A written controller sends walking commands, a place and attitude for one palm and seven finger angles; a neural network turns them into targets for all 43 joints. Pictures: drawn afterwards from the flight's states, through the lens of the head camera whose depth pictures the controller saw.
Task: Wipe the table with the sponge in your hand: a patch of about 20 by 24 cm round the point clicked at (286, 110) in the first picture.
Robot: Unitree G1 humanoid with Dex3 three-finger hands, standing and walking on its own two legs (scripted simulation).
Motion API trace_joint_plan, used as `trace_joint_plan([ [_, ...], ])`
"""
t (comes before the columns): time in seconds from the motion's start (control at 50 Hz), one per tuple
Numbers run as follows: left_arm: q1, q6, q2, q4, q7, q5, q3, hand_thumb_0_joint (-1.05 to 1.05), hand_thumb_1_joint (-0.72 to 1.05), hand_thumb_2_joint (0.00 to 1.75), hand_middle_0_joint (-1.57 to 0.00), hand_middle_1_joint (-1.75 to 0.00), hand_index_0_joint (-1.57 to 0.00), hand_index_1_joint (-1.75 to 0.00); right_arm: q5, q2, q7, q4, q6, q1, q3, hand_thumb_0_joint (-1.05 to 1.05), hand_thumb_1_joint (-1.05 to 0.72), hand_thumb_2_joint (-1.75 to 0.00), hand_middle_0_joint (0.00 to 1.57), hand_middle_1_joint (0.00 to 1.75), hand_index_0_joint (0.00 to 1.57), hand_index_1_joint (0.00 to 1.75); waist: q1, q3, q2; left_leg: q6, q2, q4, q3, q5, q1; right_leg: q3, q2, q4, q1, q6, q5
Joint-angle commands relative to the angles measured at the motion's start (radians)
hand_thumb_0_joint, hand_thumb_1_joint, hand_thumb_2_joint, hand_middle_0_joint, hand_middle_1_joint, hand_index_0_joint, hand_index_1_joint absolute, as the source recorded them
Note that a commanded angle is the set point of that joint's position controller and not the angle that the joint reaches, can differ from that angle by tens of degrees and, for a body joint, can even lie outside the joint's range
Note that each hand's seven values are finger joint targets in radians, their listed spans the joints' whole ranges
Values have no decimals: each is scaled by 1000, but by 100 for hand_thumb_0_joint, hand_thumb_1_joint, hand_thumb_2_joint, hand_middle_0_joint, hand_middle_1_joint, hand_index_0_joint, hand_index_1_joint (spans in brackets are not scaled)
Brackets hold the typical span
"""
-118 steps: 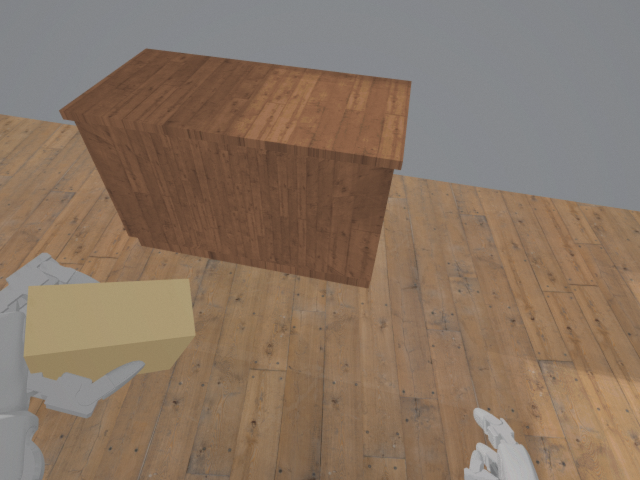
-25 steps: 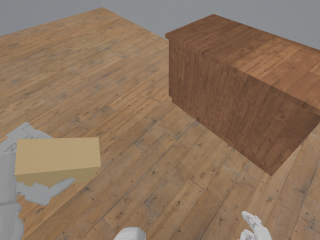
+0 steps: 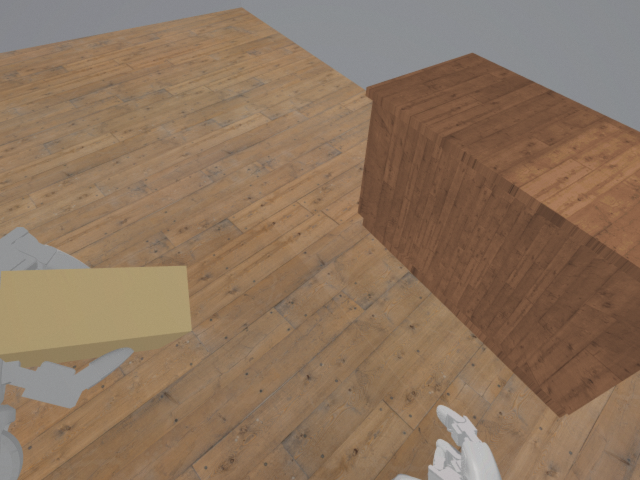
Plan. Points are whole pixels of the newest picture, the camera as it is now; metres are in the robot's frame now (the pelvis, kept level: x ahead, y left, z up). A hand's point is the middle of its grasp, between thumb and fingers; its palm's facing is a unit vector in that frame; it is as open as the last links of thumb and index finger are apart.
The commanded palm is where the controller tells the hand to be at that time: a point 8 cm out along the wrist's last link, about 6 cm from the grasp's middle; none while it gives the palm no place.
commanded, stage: walk to a spot facing it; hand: left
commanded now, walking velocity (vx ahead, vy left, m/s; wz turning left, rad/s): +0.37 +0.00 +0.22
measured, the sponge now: (123, 316) +0.22 +0.20 +0.17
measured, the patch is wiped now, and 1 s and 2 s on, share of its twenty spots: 0.00 0.00 0.00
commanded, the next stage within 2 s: turn to face it in 1.12 s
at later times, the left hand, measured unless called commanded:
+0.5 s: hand (106, 231) +0.31 +0.25 +0.17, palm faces +0.56 -0.74 -0.38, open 9.8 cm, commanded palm +0.26 +0.28 +0.18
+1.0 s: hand (158, 186) +0.40 +0.23 +0.16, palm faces +0.64 -0.63 -0.44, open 9.8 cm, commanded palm +0.33 +0.26 +0.18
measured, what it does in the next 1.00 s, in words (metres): walks ahead, turning left: right foot, then left foot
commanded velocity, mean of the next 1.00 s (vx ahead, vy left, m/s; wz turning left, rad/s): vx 0.33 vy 0.00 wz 0.36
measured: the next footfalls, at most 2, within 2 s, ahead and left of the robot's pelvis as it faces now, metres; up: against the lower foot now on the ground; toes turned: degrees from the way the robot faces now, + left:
right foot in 0.10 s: +0.14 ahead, -0.14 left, +0.00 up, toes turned -9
left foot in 0.46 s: +0.22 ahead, +0.11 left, +0.00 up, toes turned +18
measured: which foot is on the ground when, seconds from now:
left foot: down 0.00-0.10, up 0.12-0.44, down 0.46-0.82, up 0.84-1.00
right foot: up 0.00-0.08, down 0.10-0.46, up 0.48-0.80, down 0.82-1.00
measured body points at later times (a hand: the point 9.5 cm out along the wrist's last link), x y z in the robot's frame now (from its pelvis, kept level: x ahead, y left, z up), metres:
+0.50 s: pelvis +0.14 -0.02 -0.02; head +0.16 +0.00 +0.43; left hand +0.28 +0.29 +0.19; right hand +0.34 -0.27 -0.08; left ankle +0.19 +0.10 -0.74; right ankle +0.10 -0.14 -0.72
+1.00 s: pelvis +0.27 -0.06 +0.00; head +0.31 -0.07 +0.44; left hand +0.36 +0.26 +0.19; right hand +0.50 -0.24 -0.11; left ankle +0.24 +0.07 -0.65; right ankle +0.32 -0.15 -0.74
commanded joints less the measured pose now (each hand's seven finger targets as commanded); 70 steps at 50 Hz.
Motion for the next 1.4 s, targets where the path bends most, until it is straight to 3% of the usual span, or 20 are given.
trace_joint_plan([
  [0.0,-88,-59,123,-87,3,-11,99,0,10,130,-120,-160,-120,-160,-2,-208,-30,-112,-33,-76,-87,0,-90,-90,20,30,20,30,0,-61,180,146,171,-193,-118,-123,-84,-86,53,-207,185,18,72],
  [0.06,-130,-38,143,-51,5,-4,96,0,10,130,-120,-160,-120,-160,4,-190,-41,-112,-10,-81,-78,0,-90,-90,20,30,20,30,9,-110,20,89,73,160,-35,-143,-199,6,10,-429,412,-31,26],
  [0.1,-170,-26,236,-71,16,-8,158,0,10,130,-120,-160,-120,-160,3,-185,-35,-138,-7,-135,-76,0,-90,-90,20,30,20,30,39,-135,-355,25,-77,718,-54,-313,-539,648,-379,-636,541,-224,-3],
  [0.24,-137,-69,207,-226,13,-2,145,0,10,130,-120,-160,-120,-160,-1,-204,-24,-128,27,-144,-81,0,-90,-90,20,30,20,30,0,-81,-132,-9,42,503,-52,-89,-342,123,-271,-606,299,-177,155],
  [0.4,-74,-59,160,-248,60,-13,135,0,10,130,-120,-160,-120,-160,-5,-203,-44,-177,24,-58,-110,0,-90,-90,20,30,20,30,-5,-148,-56,10,-68,-15,134,34,-3,-2,-178,-330,329,-123,257],
  [0.42,-66,-61,136,-230,56,-14,109,0,10,130,-120,-160,-120,-160,2,-221,-50,-178,22,-29,-119,0,-90,-90,20,30,20,30,-32,-173,62,46,-20,-65,33,44,147,-55,-135,-120,221,-79,257],
  [0.44,-94,-74,133,-262,57,-14,111,0,10,130,-120,-160,-120,-160,5,-246,-44,-190,18,-47,-124,0,-90,-90,20,30,20,30,-31,-197,311,154,189,-139,-325,164,280,-85,2,150,8,-15,13],
  [0.48,-127,-83,212,-194,37,2,146,0,10,130,-120,-160,-120,-160,3,-230,-25,-166,5,-75,-107,0,-90,-90,20,30,20,30,-26,-158,286,290,373,-209,-637,199,271,105,0,399,-230,-20,-220],
  [0.62,-8,-77,143,-283,14,-13,124,0,10,130,-120,-160,-120,-160,8,-210,-7,-145,-37,-82,-101,0,-90,-90,20,30,20,30,3,-131,255,176,188,-234,-180,98,18,-2,-14,46,-21,7,35],
  [0.74,-95,-48,121,-111,4,-13,99,0,10,130,-120,-160,-120,-160,3,-201,-38,-123,-20,-85,-86,0,-90,-90,20,30,20,30,3,-100,153,122,141,-106,-112,-99,-87,-107,67,-322,268,20,99],
  [0.78,-126,-28,159,-82,6,0,110,0,10,130,-120,-160,-120,-160,9,-174,-42,-118,-4,-77,-79,0,-90,-90,20,30,20,30,13,-141,-86,76,39,271,-21,-158,-240,112,-83,-496,442,-50,-3],
  [0.8,-149,-16,214,-88,13,2,139,0,10,130,-120,-160,-120,-160,7,-155,-38,-137,0,-104,-70,0,-90,-90,20,30,20,30,28,-130,-383,26,-91,600,23,-329,-497,515,-334,-602,552,-170,55],
  [0.84,-162,-24,207,-95,14,-14,136,0,10,130,-120,-160,-120,-160,-1,-196,-23,-124,-10,-128,-81,0,-90,-90,20,30,20,30,18,-97,-278,4,-27,825,-126,-238,-540,565,-408,-632,478,-221,10],
  [0.96,-87,-52,203,-242,22,-5,158,0,10,130,-120,-160,-120,-160,-4,-194,-22,-149,36,-140,-83,0,-90,-90,20,30,20,30,6,-82,-152,-26,38,502,-24,-119,-332,23,-295,-538,335,-150,431],
  [1.12,-23,-30,160,-280,62,-29,143,0,10,130,-120,-160,-120,-160,-4,-196,-33,-202,42,-42,-117,0,-90,-90,20,30,20,30,-40,-203,-77,-15,-93,-12,139,42,43,-116,-232,-102,293,-73,613],
  [1.14,-53,-48,166,-316,62,-32,144,0,10,130,-120,-160,-120,-160,1,-212,-37,-210,39,-48,-123,0,-90,-90,20,30,20,30,-54,-246,109,48,2,-65,-26,151,214,-117,-151,151,133,-22,392],
  [1.16,-55,-74,178,-344,60,-40,155,0,10,130,-120,-160,-120,-160,0,-239,-31,-216,25,-65,-123,0,-90,-90,20,30,20,30,-30,-254,383,226,298,-100,-486,653,312,-64,15,396,-109,39,-232],
  [1.18,-90,-84,223,-298,41,-20,174,0,10,130,-120,-160,-120,-160,5,-241,-10,-199,10,-54,-117,0,-90,-90,20,30,20,30,-27,-227,318,293,378,-109,-645,703,294,76,4,467,-208,17,-313],
  [1.3,16,-77,177,-379,11,-32,159,0,10,130,-120,-160,-120,-160,17,-215,15,-169,-2,-94,-110,0,-90,-90,20,30,20,30,-4,-203,257,169,207,-151,-175,342,10,53,9,183,-15,15,-17],
  [1.38,-36,-60,140,-229,11,-30,123,0,10,130,-120,-160,-120,-160,8,-213,-4,-155,-26,-76,-81,0,-90,-90,20,30,20,30,-11,-157,226,122,222,-192,-93,121,-81,7,67,-96,156,14,22],
])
